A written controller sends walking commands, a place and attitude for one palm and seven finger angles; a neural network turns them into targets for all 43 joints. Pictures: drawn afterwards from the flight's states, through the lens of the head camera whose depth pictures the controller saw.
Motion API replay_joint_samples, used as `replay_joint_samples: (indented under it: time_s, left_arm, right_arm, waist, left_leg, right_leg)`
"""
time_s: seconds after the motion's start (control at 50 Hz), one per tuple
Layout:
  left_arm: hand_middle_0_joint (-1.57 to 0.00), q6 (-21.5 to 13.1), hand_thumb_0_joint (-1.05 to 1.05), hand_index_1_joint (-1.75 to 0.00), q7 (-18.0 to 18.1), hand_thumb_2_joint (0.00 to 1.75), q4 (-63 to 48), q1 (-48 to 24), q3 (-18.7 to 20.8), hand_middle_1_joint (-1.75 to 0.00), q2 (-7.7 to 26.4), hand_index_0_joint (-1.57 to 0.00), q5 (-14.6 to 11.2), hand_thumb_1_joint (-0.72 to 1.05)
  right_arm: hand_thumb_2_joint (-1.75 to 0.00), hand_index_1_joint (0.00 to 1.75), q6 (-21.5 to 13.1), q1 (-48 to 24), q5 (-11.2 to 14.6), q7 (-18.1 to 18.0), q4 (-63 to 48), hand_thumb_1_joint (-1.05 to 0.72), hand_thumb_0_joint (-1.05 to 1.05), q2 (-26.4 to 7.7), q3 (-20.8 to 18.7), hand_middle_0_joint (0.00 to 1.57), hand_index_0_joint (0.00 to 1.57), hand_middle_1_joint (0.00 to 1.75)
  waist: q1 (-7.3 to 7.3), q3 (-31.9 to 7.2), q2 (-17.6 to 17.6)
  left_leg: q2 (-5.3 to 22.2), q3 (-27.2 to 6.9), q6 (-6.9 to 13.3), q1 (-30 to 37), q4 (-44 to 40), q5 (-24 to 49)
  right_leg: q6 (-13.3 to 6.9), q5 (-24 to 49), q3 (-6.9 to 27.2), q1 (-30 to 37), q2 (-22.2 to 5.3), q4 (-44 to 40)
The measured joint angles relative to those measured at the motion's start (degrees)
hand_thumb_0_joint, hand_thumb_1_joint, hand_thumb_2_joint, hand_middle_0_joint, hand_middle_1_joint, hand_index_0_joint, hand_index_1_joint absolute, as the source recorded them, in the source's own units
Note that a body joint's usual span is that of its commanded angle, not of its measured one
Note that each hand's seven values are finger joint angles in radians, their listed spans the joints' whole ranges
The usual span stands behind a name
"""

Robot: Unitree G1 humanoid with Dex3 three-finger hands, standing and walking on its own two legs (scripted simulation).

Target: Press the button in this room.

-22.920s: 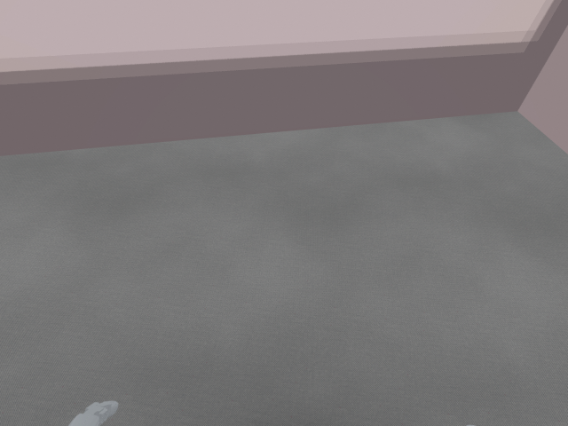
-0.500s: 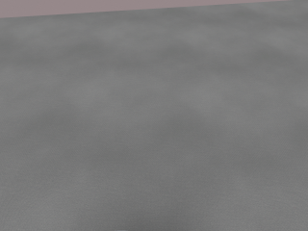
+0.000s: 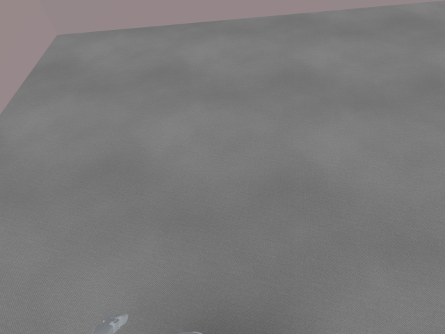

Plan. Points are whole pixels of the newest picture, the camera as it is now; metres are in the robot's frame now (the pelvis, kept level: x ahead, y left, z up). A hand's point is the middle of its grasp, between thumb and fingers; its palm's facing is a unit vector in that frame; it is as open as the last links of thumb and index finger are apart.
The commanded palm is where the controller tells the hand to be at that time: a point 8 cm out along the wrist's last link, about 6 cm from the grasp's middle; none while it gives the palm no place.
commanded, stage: turn or walk to find it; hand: left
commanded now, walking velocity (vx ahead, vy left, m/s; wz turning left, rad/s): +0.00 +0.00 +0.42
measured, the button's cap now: out of the picture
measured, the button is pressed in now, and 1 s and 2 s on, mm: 0 0 0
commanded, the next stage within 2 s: none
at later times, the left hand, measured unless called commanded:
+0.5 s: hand out of the picture -0.07 +0.23 -0.18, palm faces +0.31 -0.92 -0.24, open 7.4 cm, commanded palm none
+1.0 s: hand out of the picture -0.03 +0.20 -0.14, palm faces +0.43 -0.86 -0.28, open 7.4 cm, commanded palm none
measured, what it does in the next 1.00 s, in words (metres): steps on the spot, turning left: left foot, then right foot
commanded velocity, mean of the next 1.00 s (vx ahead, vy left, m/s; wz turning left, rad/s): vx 0.00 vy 0.00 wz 0.42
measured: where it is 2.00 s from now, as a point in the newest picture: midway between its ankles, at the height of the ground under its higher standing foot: outside the picture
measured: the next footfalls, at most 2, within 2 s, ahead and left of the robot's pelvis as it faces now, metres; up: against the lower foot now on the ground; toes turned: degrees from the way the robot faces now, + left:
left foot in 0.46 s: -0.03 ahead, +0.14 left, +0.00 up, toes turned +18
right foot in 0.90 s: +0.03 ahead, -0.09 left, +0.00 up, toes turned +19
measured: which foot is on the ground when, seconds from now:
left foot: up 0.00-0.44, down 0.46-0.92, up 0.94-1.00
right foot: down 0.00-0.46, up 0.48-0.88, down 0.90-1.00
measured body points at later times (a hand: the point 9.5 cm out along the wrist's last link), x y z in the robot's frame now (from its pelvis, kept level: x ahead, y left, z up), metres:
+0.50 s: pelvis -0.04 +0.02 +0.00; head -0.01 +0.04 +0.44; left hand -0.08 +0.28 -0.16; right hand +0.12 -0.21 -0.14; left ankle -0.07 +0.13 -0.73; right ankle +0.00 -0.10 -0.72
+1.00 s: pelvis -0.05 -0.02 +0.01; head -0.01 -0.04 +0.45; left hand -0.06 +0.24 -0.11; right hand +0.10 -0.23 -0.16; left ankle -0.09 +0.11 -0.68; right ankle -0.01 -0.11 -0.73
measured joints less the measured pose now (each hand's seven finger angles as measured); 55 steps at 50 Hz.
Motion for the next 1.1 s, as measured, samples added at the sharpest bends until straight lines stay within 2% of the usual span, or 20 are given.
replay_joint_samples:
  time_s: [0.04,0.1,0.18,0.26,0.38,0.44,0.46,0.5,0.54,0.58,0.64,0.74,0.84,0.9,0.92,0.94,0.98,1.04,1.1]
  left_arm:
    - [-0.2,-0.2,0.0,-0.3,0.1,0.9,-0.5,0.7,-0.4,-0.3,-0.9,-0.2,0.1,0.91]
    - [-0.2,0.1,0.0,-0.3,0.3,0.9,-0.4,2.2,-0.4,-0.3,-1.8,-0.2,0.0,0.91]
    - [-0.2,-0.2,0.0,-0.3,0.4,0.9,0.3,3.7,-0.6,-0.3,-2.2,-0.2,0.0,0.91]
    - [-0.2,-0.4,0.0,-0.3,0.6,0.9,0.9,4.9,-0.3,-0.3,-2.0,-0.2,0.3,0.91]
    - [-0.2,-0.2,0.0,-0.3,0.2,0.9,2.0,6.3,0.3,-0.3,-0.1,-0.2,0.8,0.91]
    - [-0.2,0.3,0.0,-0.3,0.1,0.9,2.9,7.1,0.8,-0.3,1.3,-0.2,0.6,0.91]
    - [-0.2,0.6,0.0,-0.3,0.1,0.9,3.1,7.5,1.0,-0.3,1.8,-0.2,0.4,0.91]
    - [-0.2,1.9,0.0,-0.3,0.2,0.9,3.8,7.3,1.5,-0.3,3.3,-0.2,0.1,0.91]
    - [-0.2,3.1,0.0,-0.3,0.3,0.9,4.5,7.0,1.7,-0.3,4.1,-0.2,0.2,0.91]
    - [-0.2,3.6,0.0,-0.3,0.0,0.9,4.9,6.2,1.8,-0.3,4.2,-0.19,0.2,0.91]
    - [-0.2,3.1,0.0,-0.3,-0.5,0.9,4.3,5.0,1.6,-0.3,4.0,-0.19,0.1,0.91]
    - [-0.2,2.6,0.0,-0.3,-0.4,0.9,2.9,3.4,1.3,-0.3,3.4,-0.19,0.0,0.91]
    - [-0.2,2.2,0.0,-0.3,-0.1,0.9,1.7,1.1,0.8,-0.3,2.2,-0.19,-0.3,0.91]
    - [-0.2,1.1,0.0,-0.3,-0.2,0.9,0.6,0.4,0.3,-0.3,1.4,-0.19,-0.5,0.91]
    - [-0.2,0.5,0.0,-0.3,-0.1,0.9,0.5,0.2,0.2,-0.3,0.8,-0.19,-0.3,0.91]
    - [-0.2,0.1,0.0,-0.3,0.0,0.9,0.3,0.1,0.0,-0.3,0.1,-0.19,0.0,0.91]
    - [-0.2,-0.3,0.0,-0.3,0.0,0.9,-0.3,0.8,-0.4,-0.3,-0.7,-0.2,0.1,0.91]
    - [-0.2,-0.2,0.0,-0.3,0.3,0.9,-0.3,2.3,-0.5,-0.3,-1.6,-0.2,0.0,0.91]
    - [-0.2,-0.2,0.0,-0.3,0.4,0.9,0.3,3.6,-0.6,-0.3,-2.0,-0.2,0.0,0.91]
  right_arm:
    - [-0.9,0.3,0.9,0.8,-0.1,0.1,0.5,-0.9,0.01,-0.6,-0.5,0.2,0.2,0.3]
    - [-0.9,0.3,1.7,1.4,-0.5,0.5,1.2,-0.91,0.01,-1.3,-1.1,0.2,0.2,0.3]
    - [-0.9,0.3,1.5,2.0,-0.5,0.8,1.5,-0.91,0.01,-1.7,-1.2,0.2,0.2,0.3]
    - [-0.9,0.3,1.8,1.9,-0.4,0.7,2.1,-0.91,0.01,-1.5,-0.9,0.2,0.2,0.3]
    - [-0.9,0.3,1.4,-1.0,0.2,0.5,1.8,-0.91,0.01,-0.9,0.1,0.2,0.19,0.3]
    - [-0.9,0.3,0.3,-2.6,0.3,0.5,0.6,-0.91,0.01,-0.5,0.5,0.2,0.19,0.3]
    - [-0.9,0.3,-0.3,-2.9,0.3,0.5,0.1,-0.91,0.01,-0.6,0.6,0.2,0.19,0.3]
    - [-0.9,0.3,-1.1,-4.0,0.1,0.5,-0.5,-0.91,0.01,0.6,0.8,0.2,0.2,0.3]
    - [-0.9,0.3,-1.5,-4.4,-0.1,0.3,-1.1,-0.91,0.0,1.4,1.4,0.2,0.2,0.3]
    - [-0.9,0.3,-1.6,-4.4,-0.2,-0.1,-1.3,-0.91,0.0,1.7,1.7,0.2,0.2,0.3]
    - [-0.9,0.3,-1.6,-4.3,-0.2,-0.3,-1.2,-0.91,0.0,1.7,2.0,0.2,0.2,0.3]
    - [-0.9,0.3,-1.6,-3.6,-0.2,-0.2,-1.2,-0.9,0.0,1.9,1.8,0.2,0.2,0.3]
    - [-0.9,0.3,-1.2,-2.2,-0.5,-0.1,-1.1,-0.9,0.0,1.7,1.3,0.2,0.2,0.3]
    - [-0.9,0.3,-0.7,-1.0,-0.3,0.0,-0.7,-0.9,0.0,1.2,0.8,0.2,0.2,0.3]
    - [-0.9,0.3,-0.5,-0.7,-0.1,0.0,-0.4,-0.9,0.0,0.6,0.5,0.2,0.2,0.3]
    - [-0.9,0.3,-0.2,-0.5,0.0,0.0,-0.1,-0.9,0.0,0.2,0.2,0.2,0.2,0.3]
    - [-0.9,0.3,0.7,0.2,-0.1,0.0,0.3,-0.9,0.01,-0.4,-0.3,0.2,0.2,0.3]
    - [-0.9,0.3,1.4,0.6,-0.4,0.5,1.0,-0.91,0.01,-1.0,-0.9,0.2,0.2,0.3]
    - [-0.9,0.3,1.5,1.1,-0.4,0.8,1.3,-0.91,0.01,-1.5,-1.2,0.2,0.2,0.3]
  waist:
    - [-0.15,-0.3,0.3]
    - [0.11,-0.6,-0.1]
    - [-0.03,-0.3,-0.8]
    - [0.63,0.0,-1.9]
    - [2.67,0.9,-3.7]
    - [3.06,0.9,-4.5]
    - [3.04,0.5,-4.6]
    - [3.47,1.0,-6.6]
    - [3.64,0.8,-7.0]
    - [3.34,0.4,-6.3]
    - [3.27,0.1,-5.4]
    - [2.7,-0.5,-4.7]
    - [0.99,-0.4,-3.3]
    - [0.44,-0.6,-2.5]
    - [0.38,-0.4,-1.3]
    - [0.24,-0.1,-0.3]
    - [0.18,-0.1,-0.2]
    - [0.36,-0.3,-0.6]
    - [0.11,-0.2,-0.8]
  left_leg:
    - [-0.9,0.5,-0.2,-3.7,11.4,-6.5]
    - [-0.2,2.0,-0.7,-7.5,25.1,-5.6]
    - [2.0,2.3,-2.2,-8.1,30.2,-2.4]
    - [3.8,3.1,-3.2,-5.6,25.8,-3.9]
    - [4.4,6.5,-2.8,0.6,10.8,-7.9]
    - [3.9,8.5,-2.1,4.7,0.7,-3.2]
    - [3.8,8.7,-0.8,6.2,-3.1,-1.0]
    - [2.4,8.9,1.4,5.6,-2.1,-0.9]
    - [2.3,8.6,2.1,6.0,-2.8,-0.3]
    - [2.3,7.4,2.3,6.5,-5.0,1.2]
    - [1.8,6.1,2.6,7.1,-8.1,3.6]
    - [0.6,4.7,2.6,6.9,-10.5,5.6]
    - [-0.1,2.5,1.7,4.9,-9.2,6.0]
    - [-0.8,1.2,0.5,2.7,-6.4,5.3]
    - [-0.4,0.3,0.0,1.7,-4.6,4.6]
    - [-0.4,-0.2,-0.1,0.4,-1.2,0.6]
    - [-1.3,0.4,-0.2,-3.2,9.7,-6.7]
    - [-0.8,1.8,-0.7,-7.2,23.7,-6.3]
    - [1.1,2.1,-1.7,-8.4,29.7,-3.0]
  right_leg:
    - [-1.9,-1.3,-1.5,0.6,-0.9,0.3]
    - [-2.3,-0.7,-2.7,2.1,-1.9,-2.2]
    - [-2.5,0.7,-4.8,3.3,-2.7,-4.7]
    - [-2.5,0.9,-7.0,3.5,-3.8,-5.1]
    - [-1.5,0.2,-9.6,2.0,-6.0,-2.6]
    - [-0.2,-1.0,-11.1,0.7,-7.2,0.5]
    - [0.3,-1.9,-11.5,-0.3,-7.7,2.5]
    - [2.0,-8.8,-7.8,-3.2,-7.8,9.4]
    - [2.8,-12.6,-4.2,-6.3,-6.1,17.3]
    - [3.3,-11.7,-2.1,-8.5,-4.7,22.8]
    - [3.9,-8.5,0.3,-10.4,-3.8,26.3]
    - [4.6,-7.3,2.6,-9.9,-3.2,23.7]
    - [4.4,-9.1,2.8,-5.7,-1.7,13.1]
    - [3.9,-3.1,2.1,-0.7,-0.8,1.1]
    - [1.4,-1.3,1.2,0.1,0.0,-0.8]
    - [-0.3,-1.0,0.3,0.2,0.2,-0.6]
    - [-2.0,-1.6,-0.9,0.6,-0.6,-0.2]
    - [-2.3,-0.9,-2.0,2.2,-1.7,-2.6]
    - [-2.4,0.1,-3.5,3.3,-2.2,-4.6]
